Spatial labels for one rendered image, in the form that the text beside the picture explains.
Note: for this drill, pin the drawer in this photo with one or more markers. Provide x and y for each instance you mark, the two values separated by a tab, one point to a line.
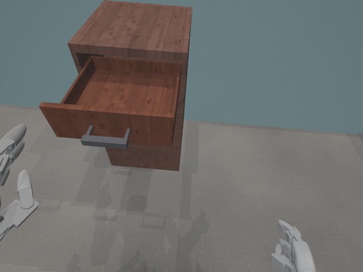
116	94

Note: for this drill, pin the robot left hand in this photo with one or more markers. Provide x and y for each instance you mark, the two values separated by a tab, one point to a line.
11	145

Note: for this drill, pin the robot right hand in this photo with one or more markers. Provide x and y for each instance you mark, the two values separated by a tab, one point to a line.
298	257

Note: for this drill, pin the cabinet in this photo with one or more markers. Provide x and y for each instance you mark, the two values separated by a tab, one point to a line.
139	31

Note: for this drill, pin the handle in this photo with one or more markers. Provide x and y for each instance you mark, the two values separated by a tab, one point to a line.
100	141

